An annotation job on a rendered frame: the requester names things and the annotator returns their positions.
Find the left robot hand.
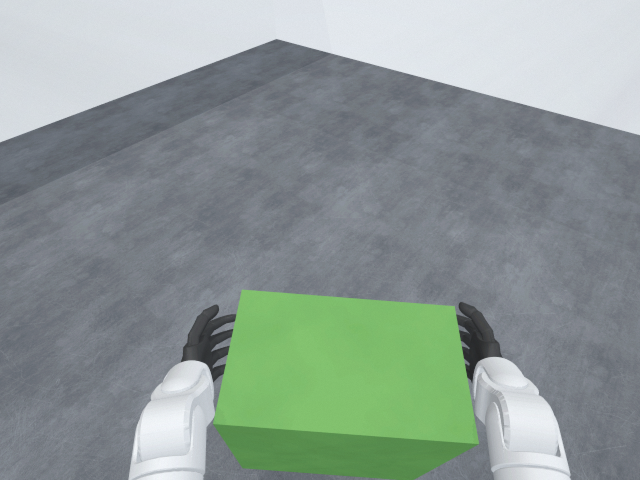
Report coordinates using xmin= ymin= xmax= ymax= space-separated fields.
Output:
xmin=181 ymin=304 xmax=236 ymax=382

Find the right robot forearm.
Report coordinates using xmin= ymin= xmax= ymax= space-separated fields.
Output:
xmin=472 ymin=357 xmax=571 ymax=480

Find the carton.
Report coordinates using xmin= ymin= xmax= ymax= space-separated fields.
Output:
xmin=213 ymin=290 xmax=479 ymax=480

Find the right robot hand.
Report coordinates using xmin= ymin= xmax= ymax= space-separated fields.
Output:
xmin=456 ymin=302 xmax=503 ymax=382

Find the left robot forearm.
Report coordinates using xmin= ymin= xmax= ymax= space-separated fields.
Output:
xmin=128 ymin=360 xmax=215 ymax=480

